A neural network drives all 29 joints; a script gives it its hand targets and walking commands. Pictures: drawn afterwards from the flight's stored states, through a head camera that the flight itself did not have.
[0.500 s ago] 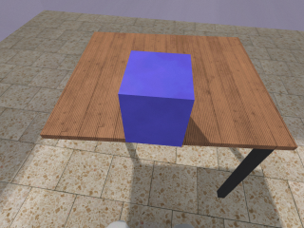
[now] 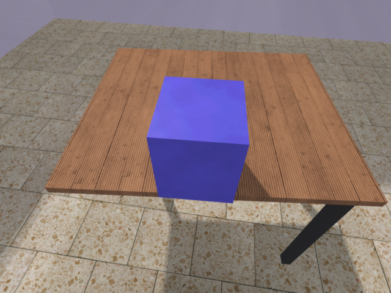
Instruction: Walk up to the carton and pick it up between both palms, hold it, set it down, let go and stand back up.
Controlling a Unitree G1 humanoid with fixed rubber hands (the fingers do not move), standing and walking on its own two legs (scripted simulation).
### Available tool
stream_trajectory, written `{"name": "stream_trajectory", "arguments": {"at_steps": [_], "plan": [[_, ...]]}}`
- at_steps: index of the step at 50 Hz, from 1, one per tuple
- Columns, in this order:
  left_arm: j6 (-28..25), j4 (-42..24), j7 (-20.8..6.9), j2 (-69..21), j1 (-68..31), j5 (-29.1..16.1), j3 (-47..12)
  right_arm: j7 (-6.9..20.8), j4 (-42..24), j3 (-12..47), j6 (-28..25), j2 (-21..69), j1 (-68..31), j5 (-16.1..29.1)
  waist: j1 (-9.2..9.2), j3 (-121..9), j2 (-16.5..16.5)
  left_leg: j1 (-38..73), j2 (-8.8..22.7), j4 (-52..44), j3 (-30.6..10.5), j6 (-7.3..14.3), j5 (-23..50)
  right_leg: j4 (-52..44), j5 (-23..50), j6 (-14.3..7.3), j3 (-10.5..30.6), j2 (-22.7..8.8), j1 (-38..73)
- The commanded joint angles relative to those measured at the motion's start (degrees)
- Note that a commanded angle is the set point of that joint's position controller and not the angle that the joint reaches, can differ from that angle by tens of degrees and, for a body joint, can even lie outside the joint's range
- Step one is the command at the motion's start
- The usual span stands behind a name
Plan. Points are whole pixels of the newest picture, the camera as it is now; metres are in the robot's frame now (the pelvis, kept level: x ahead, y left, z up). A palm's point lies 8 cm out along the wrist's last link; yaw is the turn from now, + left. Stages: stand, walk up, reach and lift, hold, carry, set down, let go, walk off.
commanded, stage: walk up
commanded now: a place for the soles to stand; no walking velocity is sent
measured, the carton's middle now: (199, 141) +0.45 -0.02 +0.04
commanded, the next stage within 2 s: stand in 0.66 s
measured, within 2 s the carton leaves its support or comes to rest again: neither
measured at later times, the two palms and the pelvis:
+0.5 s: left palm out of the picture +0.07 +0.32 -0.10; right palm out of the picture +0.07 -0.30 -0.09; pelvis +0.00 +0.00 +0.00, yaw +0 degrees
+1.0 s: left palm out of the picture +0.05 +0.33 -0.10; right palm out of the picture +0.05 -0.29 -0.09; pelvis -0.02 +0.01 +0.00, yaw +0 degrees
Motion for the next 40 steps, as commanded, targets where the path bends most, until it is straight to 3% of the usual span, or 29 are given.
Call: {"name": "stream_trajectory", "arguments": {"at_steps": [1,3,10,12,14,17,19,20,22,25,29,33,34,36,37,40], "plan": [[-1.1,-4.7,0.6,12.5,-6.0,0.5,1.3,-2.3,0.7,-3.5,-2.4,-12.6,-4.8,-0.6,1.65,-3.4,0.0,5.4,5.1,-9.3,-6.2,8.6,10.1,-9.9,12.1,-6.6,4.8,-4.1,1.6],[-1.0,-4.4,0.5,12.3,-4.7,0.3,1.3,-2.3,0.4,-3.3,-2.4,-12.7,-5.4,-0.7,2.11,-3.8,2.1,4.2,5.3,-10.6,-7.9,9.2,5.3,-10.1,8.4,-6.4,4.9,-3.6,2.5],[-1.0,-4.2,0.1,12.5,-6.2,0.6,1.2,-1.9,0.8,-3.0,-2.3,-13.0,-5.9,-0.6,1.52,-0.2,-0.6,2.7,3.9,-12.2,-5.8,8.3,-1.5,-13.4,3.3,-6.6,5.7,-3.5,0.0],[-1.1,-4.0,0.0,12.4,-5.6,0.5,1.2,-1.8,0.6,-3.0,-2.3,-13.1,-6.2,-0.9,1.91,0.0,1.2,2.1,3.6,-12.5,-5.7,7.9,-4.4,-14.0,0.6,-6.9,6.4,-3.8,0.2],[-1.0,-4.0,-0.2,12.5,-5.6,0.6,1.2,-1.9,1.0,-3.0,-2.3,-13.5,-5.9,-1.1,1.78,0.8,-1.4,2.6,3.3,-13.0,-6.3,8.1,-4.7,-14.2,0.4,-6.6,6.1,-3.2,-0.5],[-0.9,-3.9,-0.1,11.9,-5.2,0.6,1.1,-1.9,1.1,-2.9,-2.5,-14.0,-5.7,-0.9,1.79,-0.8,1.4,3.6,4.2,-14.2,-7.9,8.4,-4.1,-12.9,2.4,-6.3,5.2,-2.8,0.5],[-1.0,-3.7,0.0,12.0,-4.5,0.4,1.2,-1.8,1.1,-2.9,-2.4,-13.1,-5.8,-1.0,1.98,-0.4,1.3,3.5,4.1,-13.0,-6.9,7.9,-1.0,-12.8,4.8,-6.2,4.7,-2.7,0.9],[-0.9,-3.3,0.0,11.8,-5.9,0.1,0.9,-2.0,0.9,-2.6,-2.3,-12.3,-7.5,-0.7,2.05,0.6,0.1,3.7,4.4,-11.0,-5.6,7.5,9.5,-12.3,12.6,-5.6,4.9,-3.5,1.1],[-0.9,-3.4,0.3,12.2,-5.5,-0.1,0.8,-2.3,1.3,-2.5,-2.4,-12.7,-6.2,-0.3,1.89,-1.0,0.4,6.3,4.2,-8.7,-4.2,7.0,20.3,-11.3,20.8,-5.4,4.4,-3.8,2.7],[-0.6,-4.1,0.5,11.7,-6.1,-0.3,0.8,-2.5,0.5,-2.7,-2.2,-12.8,-6.0,-0.3,1.93,-4.1,-0.1,7.5,4.8,-8.1,-4.3,7.7,20.7,-10.1,22.2,-5.3,3.7,-4.0,4.1],[-0.3,-3.9,0.4,11.6,-6.6,-0.3,0.8,-2.4,0.9,-2.7,-2.0,-12.6,-7.1,-0.5,2.04,-1.8,2.3,5.4,5.7,-11.2,-6.4,8.1,13.6,-10.4,14.4,-4.9,3.2,-3.6,2.4],[-0.2,-3.6,0.2,10.6,-5.1,-0.2,0.7,-2.2,0.8,-2.4,-2.0,-12.5,-8.5,-0.5,2.94,-1.1,0.6,3.3,5.8,-14.1,-7.9,8.5,4.2,-11.9,8.0,-5.3,3.7,-2.8,2.2],[-0.2,-3.5,0.2,11.1,-6.4,0.1,0.7,-2.3,0.8,-2.4,-2.0,-12.4,-8.1,-0.6,1.91,0.7,2.3,2.5,5.4,-14.0,-7.2,7.9,3.4,-12.8,7.0,-5.3,4.2,-3.2,1.1],[-0.2,-3.2,0.1,11.5,-5.8,-0.1,0.9,-2.2,1.1,-2.2,-1.9,-12.2,-8.0,-0.7,2.63,0.8,0.2,2.3,5.1,-14.3,-7.3,7.9,1.5,-13.8,5.1,-5.4,4.5,-3.2,1.2],[-0.2,-3.3,0.1,11.6,-6.3,0.1,0.7,-2.1,1.3,-2.3,-1.9,-12.4,-7.8,-0.7,2.12,1.5,1.7,2.5,4.7,-15.0,-6.9,7.5,-0.4,-14.1,4.3,-5.5,5.1,-3.4,0.3],[-0.3,-3.1,-0.1,11.3,-5.5,0.3,0.6,-2.0,1.1,-2.4,-1.8,-12.4,-7.6,-0.8,2.14,1.6,1.2,3.1,4.6,-15.0,-6.9,7.2,-1.7,-15.4,2.2,-5.4,5.2,-3.4,-0.3]]}}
